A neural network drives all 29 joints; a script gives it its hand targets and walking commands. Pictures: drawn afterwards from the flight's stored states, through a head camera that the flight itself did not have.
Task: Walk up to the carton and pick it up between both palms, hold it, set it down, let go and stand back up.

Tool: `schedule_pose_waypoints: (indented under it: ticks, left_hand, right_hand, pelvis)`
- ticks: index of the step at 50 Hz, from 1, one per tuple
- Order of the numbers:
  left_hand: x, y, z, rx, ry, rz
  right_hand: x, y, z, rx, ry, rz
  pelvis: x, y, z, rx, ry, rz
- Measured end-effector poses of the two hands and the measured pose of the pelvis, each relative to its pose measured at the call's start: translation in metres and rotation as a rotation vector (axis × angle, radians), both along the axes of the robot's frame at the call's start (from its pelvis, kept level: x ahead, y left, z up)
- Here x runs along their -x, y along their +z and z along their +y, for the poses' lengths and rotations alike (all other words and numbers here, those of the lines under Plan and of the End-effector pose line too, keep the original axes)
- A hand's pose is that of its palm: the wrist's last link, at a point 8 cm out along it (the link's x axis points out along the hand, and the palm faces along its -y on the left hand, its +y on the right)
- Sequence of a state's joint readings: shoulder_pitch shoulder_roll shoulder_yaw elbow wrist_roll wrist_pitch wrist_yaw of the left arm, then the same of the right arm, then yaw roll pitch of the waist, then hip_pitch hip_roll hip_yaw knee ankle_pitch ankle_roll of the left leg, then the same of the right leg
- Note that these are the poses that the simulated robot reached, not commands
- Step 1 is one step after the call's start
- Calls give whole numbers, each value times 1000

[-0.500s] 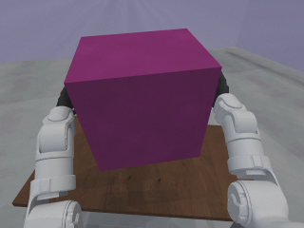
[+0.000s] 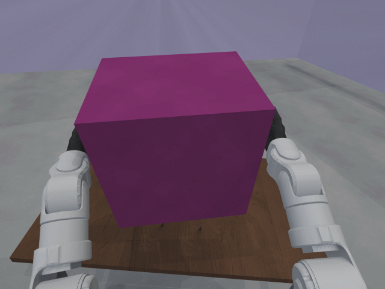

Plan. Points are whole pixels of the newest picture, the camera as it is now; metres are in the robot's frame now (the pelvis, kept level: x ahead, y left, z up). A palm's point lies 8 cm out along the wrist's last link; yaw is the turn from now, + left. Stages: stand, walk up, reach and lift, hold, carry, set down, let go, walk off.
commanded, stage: hold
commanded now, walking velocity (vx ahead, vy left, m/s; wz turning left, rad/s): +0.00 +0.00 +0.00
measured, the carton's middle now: (177, 140) +0.40 +0.03 +0.18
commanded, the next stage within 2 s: none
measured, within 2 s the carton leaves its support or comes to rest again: neither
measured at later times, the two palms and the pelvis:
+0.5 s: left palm (97, 143) +0.35 +0.19 +0.19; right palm (278, 149) +0.37 -0.19 +0.18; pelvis +0.00 +0.00 +0.00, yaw +0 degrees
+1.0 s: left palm (86, 136) +0.34 +0.20 +0.22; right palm (282, 127) +0.36 -0.18 +0.24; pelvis -0.01 +0.00 +0.00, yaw +0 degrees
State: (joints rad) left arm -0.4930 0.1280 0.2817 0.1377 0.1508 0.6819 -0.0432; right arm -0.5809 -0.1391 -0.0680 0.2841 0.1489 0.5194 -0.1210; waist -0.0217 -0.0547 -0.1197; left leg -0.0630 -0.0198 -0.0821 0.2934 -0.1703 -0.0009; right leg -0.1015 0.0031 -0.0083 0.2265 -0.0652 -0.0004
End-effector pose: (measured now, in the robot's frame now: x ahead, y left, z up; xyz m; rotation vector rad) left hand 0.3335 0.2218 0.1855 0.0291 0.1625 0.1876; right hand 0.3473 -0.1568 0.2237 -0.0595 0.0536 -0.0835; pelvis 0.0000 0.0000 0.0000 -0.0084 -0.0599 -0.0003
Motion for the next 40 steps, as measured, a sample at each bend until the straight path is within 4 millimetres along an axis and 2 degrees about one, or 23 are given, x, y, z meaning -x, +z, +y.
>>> schedule_pose_waypoints:
  ticks: [6,11,15,19,23,26,31,40]
  left_hand:
    - [4,16,2,36,4,-26]
    - [-1,32,-8,-15,1,-8]
    - [-11,36,-22,-70,-22,30]
    - [-19,30,-31,-110,-43,71]
    - [-22,16,-32,-128,-37,107]
    - [-21,4,-26,-126,-18,114]
    - [-10,-5,-12,-70,-2,60]
    - [4,9,4,36,4,-21]
  right_hand:
    - [1,26,3,-21,8,-24]
    - [-11,27,-9,-109,17,-4]
    - [-18,11,-25,-159,6,27]
    - [-25,-16,-37,-202,1,69]
    - [-27,-40,-37,-183,6,106]
    - [-22,-45,-29,-119,3,105]
    - [-10,-28,-13,-58,-1,50]
    - [4,22,6,6,-1,-29]
  pelvis:
    - [7,0,1,-1,1,-10]
    - [8,0,1,-2,2,-11]
    - [6,0,0,-2,2,-8]
    - [4,0,-1,-2,1,-5]
    - [0,0,-3,-2,0,-1]
    - [-2,0,-4,-3,0,3]
    - [-3,0,-3,0,0,3]
    - [5,0,2,0,3,-8]
